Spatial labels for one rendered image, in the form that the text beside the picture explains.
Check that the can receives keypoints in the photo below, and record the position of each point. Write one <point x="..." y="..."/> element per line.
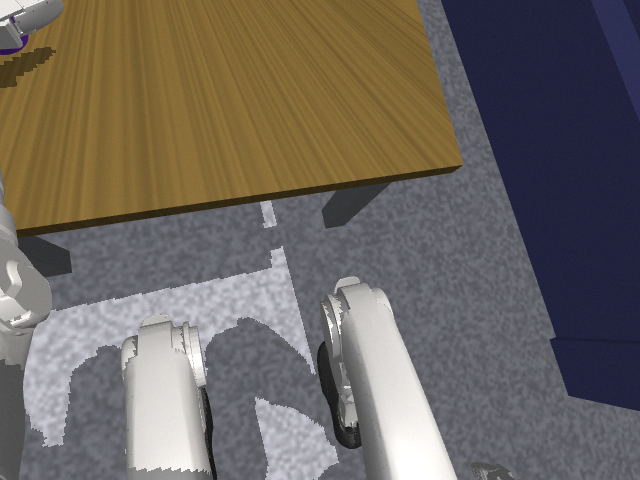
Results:
<point x="11" y="51"/>

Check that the left robot foot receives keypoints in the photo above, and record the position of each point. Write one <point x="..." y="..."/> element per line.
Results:
<point x="208" y="431"/>

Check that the coffee table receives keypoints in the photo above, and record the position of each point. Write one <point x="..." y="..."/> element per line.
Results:
<point x="123" y="110"/>

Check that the sofa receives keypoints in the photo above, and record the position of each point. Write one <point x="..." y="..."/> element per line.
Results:
<point x="557" y="86"/>

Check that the left robot arm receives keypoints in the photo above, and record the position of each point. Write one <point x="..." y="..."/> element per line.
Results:
<point x="25" y="301"/>

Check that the right robot hand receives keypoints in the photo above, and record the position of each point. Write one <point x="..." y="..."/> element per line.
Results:
<point x="485" y="471"/>

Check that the left robot hand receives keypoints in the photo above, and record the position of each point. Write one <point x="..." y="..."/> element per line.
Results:
<point x="29" y="15"/>

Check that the right robot foot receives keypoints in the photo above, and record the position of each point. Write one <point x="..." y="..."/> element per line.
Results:
<point x="347" y="436"/>

